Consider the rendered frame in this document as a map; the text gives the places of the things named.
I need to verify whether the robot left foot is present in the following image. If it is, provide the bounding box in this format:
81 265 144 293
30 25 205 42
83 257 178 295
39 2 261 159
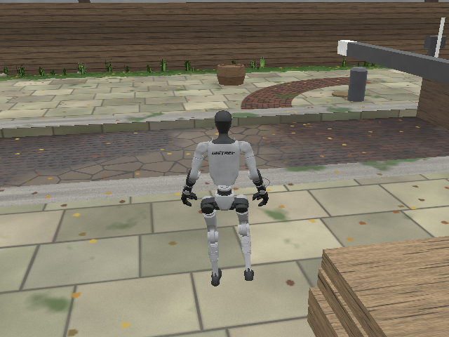
211 268 222 286

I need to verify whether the robot right forearm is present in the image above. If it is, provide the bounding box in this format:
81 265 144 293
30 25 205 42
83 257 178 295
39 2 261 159
253 169 267 194

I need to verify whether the right robot upper arm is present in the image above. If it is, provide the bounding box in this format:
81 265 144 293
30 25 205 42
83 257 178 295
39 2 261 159
238 141 259 180

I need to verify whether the robot foot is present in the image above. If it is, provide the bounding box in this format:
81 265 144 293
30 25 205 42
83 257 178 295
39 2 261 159
244 268 254 281
211 268 222 286

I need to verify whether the robot right foot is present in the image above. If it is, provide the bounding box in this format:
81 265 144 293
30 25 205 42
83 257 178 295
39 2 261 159
244 268 254 281

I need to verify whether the left robot upper arm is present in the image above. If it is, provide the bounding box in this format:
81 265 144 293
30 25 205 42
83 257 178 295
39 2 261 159
189 141 209 180

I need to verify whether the robot left hand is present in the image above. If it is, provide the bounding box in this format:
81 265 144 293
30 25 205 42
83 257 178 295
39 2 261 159
181 192 197 206

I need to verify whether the robot right hand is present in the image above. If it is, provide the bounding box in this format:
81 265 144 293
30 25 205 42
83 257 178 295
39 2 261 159
253 192 269 206

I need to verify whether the robot left forearm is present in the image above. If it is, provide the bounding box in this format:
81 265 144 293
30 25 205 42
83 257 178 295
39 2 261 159
183 169 196 195

